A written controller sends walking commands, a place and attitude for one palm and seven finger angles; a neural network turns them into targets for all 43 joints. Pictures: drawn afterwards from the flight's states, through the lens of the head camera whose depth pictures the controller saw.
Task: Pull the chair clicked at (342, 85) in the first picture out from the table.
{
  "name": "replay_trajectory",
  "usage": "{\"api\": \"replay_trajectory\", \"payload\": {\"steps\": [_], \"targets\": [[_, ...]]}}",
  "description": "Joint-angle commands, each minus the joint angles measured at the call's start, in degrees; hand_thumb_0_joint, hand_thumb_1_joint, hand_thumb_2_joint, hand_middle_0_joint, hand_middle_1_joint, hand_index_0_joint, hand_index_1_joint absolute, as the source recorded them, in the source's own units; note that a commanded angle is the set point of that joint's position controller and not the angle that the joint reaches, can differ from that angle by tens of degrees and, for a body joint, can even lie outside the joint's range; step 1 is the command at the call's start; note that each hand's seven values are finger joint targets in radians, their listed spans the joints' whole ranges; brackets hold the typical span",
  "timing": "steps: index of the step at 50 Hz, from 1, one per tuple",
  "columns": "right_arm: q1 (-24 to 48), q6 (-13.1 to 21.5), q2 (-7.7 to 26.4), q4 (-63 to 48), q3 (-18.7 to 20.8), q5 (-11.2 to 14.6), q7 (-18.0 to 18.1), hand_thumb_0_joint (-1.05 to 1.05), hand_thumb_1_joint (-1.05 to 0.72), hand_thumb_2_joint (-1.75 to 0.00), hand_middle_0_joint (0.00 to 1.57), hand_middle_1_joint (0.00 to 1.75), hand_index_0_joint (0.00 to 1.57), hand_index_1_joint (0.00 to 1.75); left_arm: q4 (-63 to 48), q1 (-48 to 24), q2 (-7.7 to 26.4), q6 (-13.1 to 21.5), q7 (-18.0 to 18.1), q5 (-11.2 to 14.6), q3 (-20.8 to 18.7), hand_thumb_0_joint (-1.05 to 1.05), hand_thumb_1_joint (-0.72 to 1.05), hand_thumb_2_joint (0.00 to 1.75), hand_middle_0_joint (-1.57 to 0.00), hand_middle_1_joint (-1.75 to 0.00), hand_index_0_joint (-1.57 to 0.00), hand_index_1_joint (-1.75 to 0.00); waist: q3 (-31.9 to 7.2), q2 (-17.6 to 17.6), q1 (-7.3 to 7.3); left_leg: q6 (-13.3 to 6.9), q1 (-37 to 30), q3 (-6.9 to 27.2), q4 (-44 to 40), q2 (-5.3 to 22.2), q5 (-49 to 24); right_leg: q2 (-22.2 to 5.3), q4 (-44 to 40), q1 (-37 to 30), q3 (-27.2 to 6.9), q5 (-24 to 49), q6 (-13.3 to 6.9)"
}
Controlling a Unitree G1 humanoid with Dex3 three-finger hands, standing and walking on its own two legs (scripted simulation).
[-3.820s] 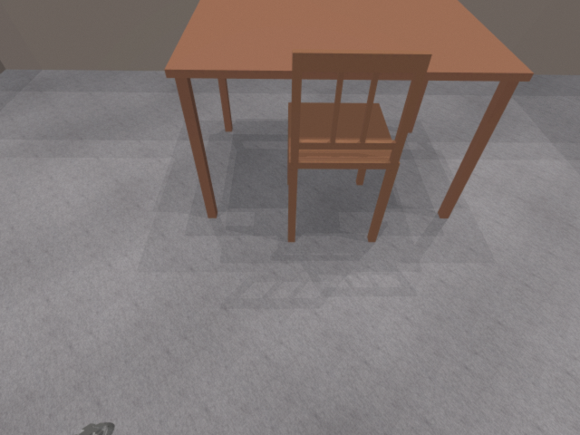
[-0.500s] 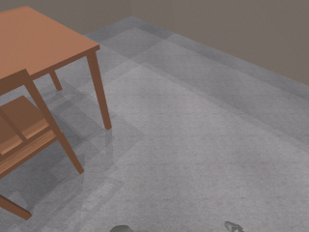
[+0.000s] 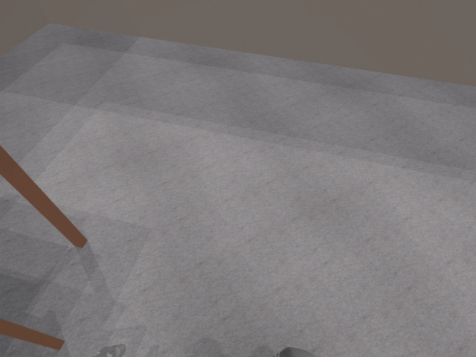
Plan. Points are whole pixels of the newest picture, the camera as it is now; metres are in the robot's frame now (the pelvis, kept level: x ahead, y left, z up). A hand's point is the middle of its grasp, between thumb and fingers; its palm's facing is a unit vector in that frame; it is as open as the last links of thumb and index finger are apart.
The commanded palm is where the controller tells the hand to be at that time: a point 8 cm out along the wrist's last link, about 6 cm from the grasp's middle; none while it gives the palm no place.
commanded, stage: turn to face it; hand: left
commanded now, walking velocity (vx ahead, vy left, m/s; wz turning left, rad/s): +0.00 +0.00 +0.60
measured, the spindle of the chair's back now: out of the picture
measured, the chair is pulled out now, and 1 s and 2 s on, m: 0.00 0.00 0.00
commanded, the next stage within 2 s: none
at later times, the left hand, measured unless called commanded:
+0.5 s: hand out of the picture +0.10 +0.21 -0.16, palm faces +0.21 -0.96 -0.17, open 7.4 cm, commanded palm none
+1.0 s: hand out of the picture -0.02 +0.15 -0.13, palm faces +0.50 -0.81 -0.30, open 7.4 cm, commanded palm none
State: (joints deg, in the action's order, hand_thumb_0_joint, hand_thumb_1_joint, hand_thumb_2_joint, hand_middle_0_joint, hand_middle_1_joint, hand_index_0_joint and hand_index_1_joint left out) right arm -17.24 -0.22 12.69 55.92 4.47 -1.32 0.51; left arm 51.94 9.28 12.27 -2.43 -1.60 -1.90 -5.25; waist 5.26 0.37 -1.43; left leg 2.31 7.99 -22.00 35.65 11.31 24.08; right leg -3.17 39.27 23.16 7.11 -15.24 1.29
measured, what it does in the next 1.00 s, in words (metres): steps on the spot, turning left: right foot, then left foot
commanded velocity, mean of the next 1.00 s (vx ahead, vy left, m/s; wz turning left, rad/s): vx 0.00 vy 0.00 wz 0.60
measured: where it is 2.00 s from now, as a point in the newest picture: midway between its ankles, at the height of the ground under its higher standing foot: outside the picture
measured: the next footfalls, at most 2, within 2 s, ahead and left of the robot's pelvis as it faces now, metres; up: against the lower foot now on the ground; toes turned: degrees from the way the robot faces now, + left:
right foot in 0.02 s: +0.10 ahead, -0.12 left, +0.00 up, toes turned -7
left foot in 0.34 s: +0.09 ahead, +0.11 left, +0.00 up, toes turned +15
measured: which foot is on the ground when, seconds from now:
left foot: down 0.00-0.02, up 0.04-0.32, down 0.34-0.82, up 0.84-1.00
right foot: up 0.00-0.00, down 0.02-0.34, up 0.36-0.80, down 0.82-1.00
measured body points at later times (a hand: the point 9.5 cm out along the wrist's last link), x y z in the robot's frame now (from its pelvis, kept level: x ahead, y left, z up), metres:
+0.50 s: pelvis +0.03 +0.02 +0.01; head +0.05 +0.04 +0.46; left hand +0.09 +0.26 -0.15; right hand +0.08 -0.21 -0.13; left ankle +0.05 +0.10 -0.73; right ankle +0.02 -0.13 -0.65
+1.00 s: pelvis +0.01 -0.07 +0.02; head +0.04 -0.08 +0.46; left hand -0.05 +0.19 -0.11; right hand +0.22 -0.27 -0.13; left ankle -0.04 +0.07 -0.64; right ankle +0.06 -0.16 -0.73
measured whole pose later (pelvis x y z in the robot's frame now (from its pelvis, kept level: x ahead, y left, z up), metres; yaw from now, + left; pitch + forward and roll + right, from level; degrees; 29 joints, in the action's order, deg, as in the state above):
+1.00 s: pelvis +0.01 -0.07 +0.02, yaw +30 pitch -1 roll +2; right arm -10.3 -4.7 16.6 52.1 6.5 -1.2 -1.9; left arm 51.4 13.7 10.9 -1.2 1.4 -1.3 -2.4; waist 2.8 1.7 -0.6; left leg 3.8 31.6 0.5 65.5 -0.3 20.6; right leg -4.8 29.2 11.4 7.5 -16.2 -0.7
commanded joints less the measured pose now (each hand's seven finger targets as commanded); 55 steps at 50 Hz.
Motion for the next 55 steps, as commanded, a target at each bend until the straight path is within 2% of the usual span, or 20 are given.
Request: {"api": "replay_trajectory", "payload": {"steps": [1,2,3,6,12,15,16,17,18,19,24,32,36,39,40,41,42,45,48,55], "targets": [[-0.3,0.5,2.1,-6.4,-0.6,0.9,0.2,0.00,-0.90,-0.90,0.20,0.30,0.20,0.30,0.5,15.0,14.6,3.6,1.8,0.8,-2.0,0.00,0.90,0.90,-0.20,-0.30,-0.20,-0.30,-17.3,-16.0,6.35,1.6,24.1,10.3,32.4,-3.4,13.0,-21.9,-13.0,-30.8,-25.8,49.7,-12.7],[1.8,0.0,2.3,-6.3,-0.9,1.1,1.1,0.00,-0.90,-0.90,0.20,0.30,0.20,0.30,0.7,14.2,13.4,3.3,2.5,1.2,-1.5,0.00,0.90,0.90,-0.20,-0.30,-0.20,-0.30,-18.0,-10.6,6.66,0.6,22.9,18.5,34.5,-3.1,13.9,-21.2,-13.9,-26.5,-22.6,47.7,-14.8],[1.7,-0.2,1.7,-5.5,-1.2,1.0,1.1,0.00,-0.90,-0.90,0.20,0.30,0.20,0.30,0.3,10.2,12.4,3.3,2.9,0.8,-1.2,0.00,0.90,0.90,-0.20,-0.30,-0.20,-0.30,-16.6,-13.7,5.08,0.5,23.7,20.0,36.1,-3.5,11.9,-20.0,-15.6,-23.4,-23.0,39.5,-14.6],[-3.5,-1.1,1.3,-0.5,-1.7,0.4,0.8,0.00,-0.90,-0.90,0.20,0.30,0.20,0.30,-1.2,-1.5,6.9,3.2,3.6,0.4,1.3,0.00,0.90,0.90,-0.20,-0.30,-0.20,-0.30,-9.4,-7.1,-0.42,0.5,16.3,20.3,27.0,-3.3,3.3,-14.4,-17.9,-10.3,-9.5,25.7,-10.8],[-2.4,-1.6,0.1,-0.2,-1.8,0.5,0.0,0.00,-0.90,-0.90,0.20,0.30,0.20,0.30,-0.1,-1.4,7.7,2.1,3.6,0.6,0.8,0.00,0.90,0.90,-0.20,-0.30,-0.20,-0.30,-3.7,-9.6,1.15,0.6,14.1,15.5,13.0,-5.7,0.1,-15.4,-18.8,-8.6,-3.9,16.1,-9.3],[-4.8,-1.2,0.4,-0.6,-1.3,0.3,-0.5,0.00,-0.90,-0.90,0.20,0.30,0.20,0.30,-0.6,-1.6,7.2,1.6,3.7,1.0,0.2,0.00,0.90,0.90,-0.20,-0.30,-0.20,-0.30,-5.0,-5.4,0.03,0.2,8.7,14.6,0.0,-6.0,-8.7,-14.6,-11.6,-8.3,-0.5,11.9,-5.9],[-6.5,-0.8,2.1,-0.5,-0.8,0.1,-0.7,0.00,-0.90,-0.90,0.20,0.30,0.20,0.30,-1.3,-1.2,5.8,1.2,3.5,1.4,0.2,0.00,0.90,0.90,-0.20,-0.30,-0.20,-0.30,-5.3,1.4,-0.62,-1.3,6.3,19.3,-7.0,-3.6,-16.7,-11.4,-5.2,-5.6,1.7,6.1,-3.0],[-7.7,-0.3,7.0,-1.4,0.3,-0.3,-0.5,0.00,-0.90,-0.90,0.20,0.30,0.20,0.30,-2.8,0.1,2.4,0.8,3.3,1.8,0.3,0.00,0.90,0.90,-0.20,-0.30,-0.20,-0.30,-4.8,16.3,-0.80,-6.8,5.3,36.4,-14.9,7.0,-27.6,-4.3,5.0,2.0,4.1,-9.7,1.2],[-8.3,-0.4,9.4,-1.8,1.0,-0.8,-0.1,0.00,-0.90,-0.90,0.20,0.30,0.20,0.30,-4.8,-3.5,1.9,0.7,3.3,1.4,0.6,0.00,0.90,0.90,-0.20,-0.30,-0.20,-0.30,-3.6,18.6,-2.61,-13.0,6.7,46.6,-20.7,13.0,-27.6,-0.3,17.9,6.4,0.6,-21.8,2.0],[-8.5,0.0,9.5,-1.5,1.2,-0.6,0.5,0.00,-0.90,-0.90,0.20,0.30,0.20,0.30,-5.2,-5.3,2.2,0.6,3.4,0.9,0.5,0.00,0.90,0.90,-0.20,-0.30,-0.20,-0.30,-4.3,16.3,-2.72,-14.0,6.3,47.8,-21.0,12.4,-25.3,-1.1,25.1,9.5,-4.6,-19.9,1.3],[-1.6,1.0,6.4,-3.3,0.7,0.0,1.1,0.00,-0.90,-0.90,0.20,0.30,0.20,0.30,-2.4,-2.4,2.2,1.2,2.6,1.1,-0.3,0.00,0.90,0.90,-0.20,-0.30,-0.20,-0.30,-8.4,5.3,-0.12,-11.1,-0.1,34.3,-17.3,3.9,-31.8,-2.2,25.5,9.8,-7.0,-7.3,2.9],[-0.4,-0.4,9.9,-4.3,2.3,-0.1,0.4,0.00,-0.90,-0.90,0.20,0.30,0.20,0.30,-3.3,-2.5,3.1,0.6,2.7,1.3,-0.3,0.00,0.90,0.90,-0.20,-0.30,-0.20,-0.30,-9.1,7.9,-1.72,-12.4,-1.0,40.1,-17.9,2.5,-22.1,0.2,12.8,5.7,-6.7,-10.0,3.4],[3.2,-1.3,11.6,-5.7,3.0,-0.3,-0.1,0.00,-0.90,-0.90,0.20,0.30,0.20,0.30,-3.3,0.8,3.7,0.7,2.9,1.7,0.0,0.00,0.90,0.90,-0.20,-0.30,-0.20,-0.30,-9.0,9.6,-0.52,-11.6,4.7,42.9,-16.8,0.7,-19.8,2.2,3.0,-2.7,-6.1,-9.8,2.5],[7.6,-2.1,11.4,-7.7,3.3,0.2,-0.7,0.00,-0.90,-0.90,0.20,0.30,0.20,0.30,-2.1,8.3,6.1,1.3,3.1,1.6,-0.5,0.00,0.90,0.90,-0.20,-0.30,-0.20,-0.30,-8.7,8.1,3.06,-7.7,14.8,41.6,-13.8,-3.6,-11.7,2.4,-13.7,-16.6,-5.1,-0.8,1.4],[7.6,-2.3,8.4,-8.7,3.0,0.6,-1.0,0.00,-0.90,-0.90,0.20,0.30,0.20,0.30,-2.1,10.8,9.5,1.8,3.5,0.9,-1.2,0.00,0.90,0.90,-0.20,-0.30,-0.20,-0.30,-8.4,-1.2,4.28,-4.1,23.4,36.8,-3.7,-8.7,-3.9,-6.3,-24.0,-22.9,-13.1,-5.9,-1.2],[7.2,-2.3,4.5,-10.6,2.3,0.6,-1.1,0.00,-0.90,-0.90,0.20,0.30,0.20,0.30,-3.6,8.8,15.4,2.1,3.8,0.0,-1.9,0.00,0.90,0.90,-0.20,-0.30,-0.20,-0.30,-5.5,-19.1,4.18,0.9,33.1,24.7,14.0,-16.8,6.6,-23.5,-30.4,-21.2,-31.6,-13.4,-8.1],[8.7,-2.5,8.4,-10.9,2.9,-0.4,-1.2,0.00,-0.90,-0.90,0.20,0.30,0.20,0.30,-5.4,4.6,14.9,1.8,3.9,0.7,-1.2,0.00,0.90,0.90,-0.20,-0.30,-0.20,-0.30,-4.4,-13.6,3.22,-0.3,28.8,27.3,24.6,-12.6,6.9,-25.9,-30.5,-9.1,-28.6,-14.0,-9.7],[7.0,-3.4,7.5,-8.0,2.7,-0.4,-2.2,0.00,-0.90,-0.90,0.20,0.30,0.20,0.30,-6.6,-2.9,9.2,2.4,3.5,0.7,0.3,0.00,0.90,0.90,-0.20,-0.30,-0.20,-0.30,1.1,-9.2,-1.29,0.6,26.5,24.8,34.9,-10.0,-2.9,-15.5,-25.5,-3.9,-14.0,-0.8,-6.4],[8.2,-3.3,6.6,-7.8,2.0,0.0,-2.4,0.00,-0.90,-0.90,0.20,0.30,0.20,0.30,-5.3,2.6,9.0,3.0,3.5,0.7,0.7,0.00,0.90,0.90,-0.20,-0.30,-0.20,-0.30,-1.9,-9.7,0.79,2.1,27.0,22.0,32.7,-9.8,-4.0,-14.6,-21.5,-12.6,-8.0,12.6,-6.8],[16.2,-3.0,5.5,-10.0,0.6,0.5,-2.6,0.00,-0.90,-0.90,0.20,0.30,0.20,0.30,-3.4,8.4,12.4,2.5,3.4,0.0,-0.2,0.00,0.90,0.90,-0.20,-0.30,-0.20,-0.30,-4.0,-11.7,4.60,2.0,21.0,18.2,16.2,-9.3,1.9,-18.2,-19.0,-17.4,-6.0,19.4,-8.6]]}}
